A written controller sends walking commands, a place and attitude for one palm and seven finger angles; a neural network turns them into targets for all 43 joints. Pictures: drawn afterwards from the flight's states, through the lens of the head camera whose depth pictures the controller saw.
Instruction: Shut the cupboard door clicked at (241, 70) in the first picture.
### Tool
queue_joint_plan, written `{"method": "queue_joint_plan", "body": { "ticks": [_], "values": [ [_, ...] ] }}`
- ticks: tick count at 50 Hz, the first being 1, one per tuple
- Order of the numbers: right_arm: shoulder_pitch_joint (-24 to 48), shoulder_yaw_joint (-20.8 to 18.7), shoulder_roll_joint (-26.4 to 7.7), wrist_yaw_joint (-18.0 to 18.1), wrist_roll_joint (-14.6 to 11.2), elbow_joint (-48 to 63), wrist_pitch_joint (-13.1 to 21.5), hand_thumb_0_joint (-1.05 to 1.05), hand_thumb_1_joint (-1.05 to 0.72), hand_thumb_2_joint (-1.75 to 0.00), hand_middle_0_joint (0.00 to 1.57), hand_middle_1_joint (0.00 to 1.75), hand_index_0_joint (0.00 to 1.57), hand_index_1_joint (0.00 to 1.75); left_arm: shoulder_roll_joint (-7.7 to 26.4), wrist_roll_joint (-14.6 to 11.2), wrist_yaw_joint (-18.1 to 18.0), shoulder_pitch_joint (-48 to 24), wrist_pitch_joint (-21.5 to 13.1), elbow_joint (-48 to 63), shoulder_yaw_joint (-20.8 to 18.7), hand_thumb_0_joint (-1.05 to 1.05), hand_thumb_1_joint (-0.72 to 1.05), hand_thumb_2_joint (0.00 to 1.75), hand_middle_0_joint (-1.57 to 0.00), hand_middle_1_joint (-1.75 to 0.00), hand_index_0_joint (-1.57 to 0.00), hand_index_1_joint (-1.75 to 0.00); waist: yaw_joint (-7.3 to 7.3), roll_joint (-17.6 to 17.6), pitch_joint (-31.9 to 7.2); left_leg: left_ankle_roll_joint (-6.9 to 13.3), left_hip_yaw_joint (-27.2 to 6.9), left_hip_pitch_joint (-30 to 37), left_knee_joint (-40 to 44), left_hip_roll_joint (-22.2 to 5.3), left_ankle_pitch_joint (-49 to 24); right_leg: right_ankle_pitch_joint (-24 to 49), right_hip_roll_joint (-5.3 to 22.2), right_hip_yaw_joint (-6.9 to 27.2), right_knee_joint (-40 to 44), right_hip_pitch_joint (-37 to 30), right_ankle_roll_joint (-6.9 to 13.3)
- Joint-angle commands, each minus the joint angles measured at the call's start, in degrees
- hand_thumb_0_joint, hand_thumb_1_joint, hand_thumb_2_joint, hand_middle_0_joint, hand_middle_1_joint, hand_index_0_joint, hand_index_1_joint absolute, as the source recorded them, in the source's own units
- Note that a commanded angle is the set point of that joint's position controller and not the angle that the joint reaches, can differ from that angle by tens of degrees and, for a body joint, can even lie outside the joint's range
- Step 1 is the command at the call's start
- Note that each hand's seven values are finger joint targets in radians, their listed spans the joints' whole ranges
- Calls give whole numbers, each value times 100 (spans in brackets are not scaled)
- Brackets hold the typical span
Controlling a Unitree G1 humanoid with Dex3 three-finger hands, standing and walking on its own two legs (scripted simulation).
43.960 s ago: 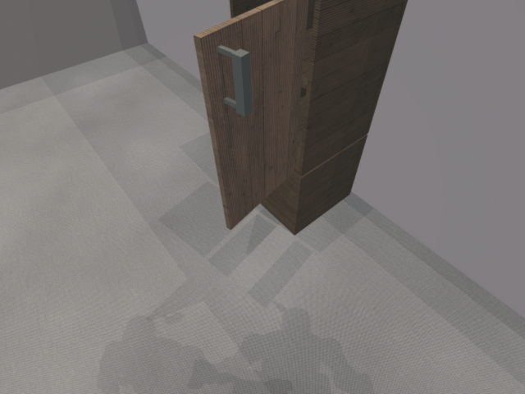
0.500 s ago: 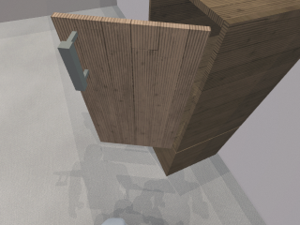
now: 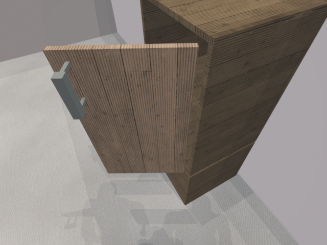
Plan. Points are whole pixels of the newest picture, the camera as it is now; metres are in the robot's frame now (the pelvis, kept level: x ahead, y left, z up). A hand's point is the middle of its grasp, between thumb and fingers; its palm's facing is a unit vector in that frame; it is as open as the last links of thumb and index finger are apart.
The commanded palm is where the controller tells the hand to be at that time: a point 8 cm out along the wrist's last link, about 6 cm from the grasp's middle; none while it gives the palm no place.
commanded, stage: come to a stop and stand still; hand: left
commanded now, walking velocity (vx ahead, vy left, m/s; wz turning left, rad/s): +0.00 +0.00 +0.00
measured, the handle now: (72, 91) +0.43 +0.23 +0.17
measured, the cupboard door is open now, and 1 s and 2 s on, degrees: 61 61 61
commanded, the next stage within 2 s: look again from close up in 0.84 s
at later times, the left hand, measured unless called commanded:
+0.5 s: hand out of the picture +0.03 +0.19 -0.17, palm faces -0.01 -0.98 -0.19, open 7.4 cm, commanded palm none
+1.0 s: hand out of the picture +0.03 +0.22 -0.17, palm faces -0.02 -0.97 -0.23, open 7.4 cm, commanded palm none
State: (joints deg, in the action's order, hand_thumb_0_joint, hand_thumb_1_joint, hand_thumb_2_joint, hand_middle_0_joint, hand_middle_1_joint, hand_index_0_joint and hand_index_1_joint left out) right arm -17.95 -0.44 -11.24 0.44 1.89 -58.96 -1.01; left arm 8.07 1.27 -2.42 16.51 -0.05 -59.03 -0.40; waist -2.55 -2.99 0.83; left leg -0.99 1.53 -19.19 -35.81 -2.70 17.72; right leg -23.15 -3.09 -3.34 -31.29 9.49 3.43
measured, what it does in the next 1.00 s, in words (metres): stands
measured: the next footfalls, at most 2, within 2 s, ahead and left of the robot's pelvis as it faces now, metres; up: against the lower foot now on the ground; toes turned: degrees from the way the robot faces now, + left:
none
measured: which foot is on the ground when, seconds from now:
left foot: down 0.00-1.00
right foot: down 0.00-1.00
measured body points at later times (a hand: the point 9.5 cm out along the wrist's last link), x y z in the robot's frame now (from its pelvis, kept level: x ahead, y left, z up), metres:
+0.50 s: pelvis +0.02 +0.01 +0.01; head +0.04 +0.03 +0.46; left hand +0.03 +0.24 -0.16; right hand +0.07 -0.22 -0.14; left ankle +0.01 +0.13 -0.73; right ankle -0.07 -0.08 -0.73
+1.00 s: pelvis +0.02 +0.03 +0.01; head +0.04 +0.04 +0.46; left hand +0.04 +0.28 -0.15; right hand +0.05 -0.20 -0.14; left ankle +0.01 +0.13 -0.73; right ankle -0.07 -0.08 -0.73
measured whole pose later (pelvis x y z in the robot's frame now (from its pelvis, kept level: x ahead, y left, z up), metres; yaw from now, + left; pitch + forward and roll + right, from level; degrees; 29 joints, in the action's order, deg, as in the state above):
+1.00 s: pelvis +0.02 +0.03 +0.01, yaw -2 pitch +0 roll +1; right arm -11.6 1.5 -10.5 1.4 0.8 -63.6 0.7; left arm 11.8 0.9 -2.3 15.8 -0.3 -61.6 0.2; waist 0.4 2.0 1.5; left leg 2.2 5.1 -11.4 -26.3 1.2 15.2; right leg -20.9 1.0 -0.3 -24.4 3.7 -0.1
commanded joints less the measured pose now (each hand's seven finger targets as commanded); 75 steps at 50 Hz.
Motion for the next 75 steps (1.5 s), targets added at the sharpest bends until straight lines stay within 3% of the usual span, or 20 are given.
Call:
{"method": "queue_joint_plan", "body": {
  "ticks": [1, 2, 4, 6, 7, 13, 17, 21, 24, 31, 42, 44, 47, 51, 57, 64, 75],
  "values": [
    [-42, 61, -232, 56, -72, 360, 235, 0, -90, -90, 20, 30, 20, 30, 794, -69, -54, 265, -290, 278, -68, 0, 90, 90, -20, -30, -20, -30, 109, 843, 64, 222, -39, 326, 176, -156, -1073, 2649, 1037, 956, 922, 209, 221],
    [-74, 81, -208, 69, -86, 329, 268, 0, -90, -90, 20, 30, 20, 30, 797, -62, -58, 380, -317, 236, -69, 0, 90, 90, -20, -30, -20, -30, 144, 936, -37, 225, -2, 334, 221, -147, -1190, 3646, 1072, 890, 782, -37, 154],
    [-77, 82, -274, 97, -105, 243, 268, 0, -90, -90, 20, 30, 20, 30, 836, -76, -83, 495, -302, 183, -58, 0, 90, 90, -20, -30, -20, -30, 182, 1009, -141, 235, 16, 386, 227, -121, -1234, 4700, 1059, 828, 551, -339, 41],
    [-97, 92, -299, 119, -128, 183, 262, 0, -90, -90, 20, 30, 20, 30, 890, -87, -92, 557, -268, 153, -58, 0, 90, 90, -20, -30, -20, -30, 206, 1029, -174, 238, 48, 380, 280, -104, -1191, 4964, 1050, 780, 513, -515, -60],
    [-55, 96, -241, 131, -137, 129, 271, 0, -90, -90, 20, 30, 20, 30, 880, -77, -98, 613, -262, 138, -63, 0, 90, 90, -20, -30, -20, -30, 233, 841, -48, 236, 89, 352, 328, -95, -1290, 5139, 1062, 751, 512, -520, -111],
    [22, 91, -321, 168, -135, -37, 222, 0, -90, -90, 20, 30, 20, 30, 894, -86, -91, 567, -154, 111, -46, 0, 90, 90, -20, -30, -20, -30, 221, 298, 58, 260, -18, 732, 507, -212, -1852, 3759, 869, 725, 635, -233, -191],
    [202, 75, -350, 173, -141, -59, 222, 0, -90, -90, 20, 30, 20, 30, 844, -64, -73, 558, -126, 99, -30, 0, 90, 90, -20, -30, -20, -30, 254, 273, 204, 295, -78, 824, 668, -290, -1900, 3033, 800, 712, 795, -72, -195],
    [279, 59, -496, 176, -127, -32, 229, 0, -90, -90, 20, 30, 20, 30, 879, -77, -48, 494, -104, 78, -19, 0, 90, 90, -20, -30, -20, -30, 240, 87, 38, 310, -182, 1007, 785, -333, -2095, 2658, 784, 716, 783, -70, -148],
    [337, 50, -537, 180, -125, -32, 248, 0, -90, -90, 20, 30, 20, 30, 870, -70, -37, 465, -99, 63, -19, 0, 90, 90, -20, -30, -20, -30, 254, 135, -1, 346, -260, 1079, 880, -353, -2230, 2456, 777, 693, 794, -70, -136],
    [433, 29, -622, 182, -129, -68, 284, 0, -90, -90, 20, 30, 20, 30, 891, -66, -29, 467, -106, 19, -24, 0, 90, 90, -20, -30, -20, -30, 291, 265, -145, 396, -318, 1243, 995, -376, -2507, 2445, 830, 646, 797, -142, -156],
    [499, 25, -623, 169, -141, -180, 298, 0, -90, -90, 20, 30, 20, 30, 955, -49, -25, 418, -110, -34, -36, 0, 90, 90, -20, -30, -20, -30, 329, 491, -5, 433, -343, 1217, 1200, -347, -2369, 2373, 907, 635, 902, -159, -175],
    [484, 21, -682, 167, -128, -196, 303, 0, -90, -90, 20, 30, 20, 30, 1007, -63, -23, 385, -109, -60, -33, 0, 90, 90, -20, -30, -20, -30, 316, 401, -156, 420, -365, 1312, 1204, -342, -2440, 2391, 924, 660, 874, -196, -170],
    [518, 20, -645, 167, -140, -230, 302, 0, -90, -90, 20, 30, 20, 30, 998, -46, -21, 367, -111, -66, -47, 0, 90, 90, -20, -30, -20, -30, 335, 471, 12, 426, -345, 1235, 1258, -344, -2332, 2318, 919, 637, 945, -166, -180],
    [495, 27, -712, 163, -131, -254, 305, 0, -90, -90, 20, 30, 20, 30, 1031, -60, -13, 295, -96, -105, -41, 0, 90, 90, -20, -30, -20, -30, 312, 308, -38, 417, -384, 1303, 1348, -360, -2303, 2099, 928, 656, 970, -134, -184],
    [543, 32, -659, 154, -147, -291, 306, 0, -90, -90, 20, 30, 20, 30, 1010, -43, 1, 304, -97, -136, -37, 0, 90, 90, -20, -30, -20, -30, 348, 403, 186, 426, -401, 1183, 1468, -342, -1914, 1843, 941, 673, 1140, -72, -194],
    [512, 25, -719, 146, -135, -309, 314, 0, -90, -90, 20, 30, 20, 30, 1021, -54, 12, 259, -105, -175, -29, 0, 90, 90, -20, -30, -20, -30, 306, 312, -13, 400, -440, 1307, 1518, -345, -1933, 1796, 956, 693, 1153, -87, -191],
    [537, 7, -734, 137, -145, -347, 315, 0, -90, -90, 20, 30, 20, 30, 1022, -47, 25, 258, -120, -234, -22, 0, 90, 90, -20, -30, -20, -30, 312, 378, 99, 385, -447, 1266, 1612, -350, -1762, 1689, 962, 712, 1243, -8, -205]
  ]
}}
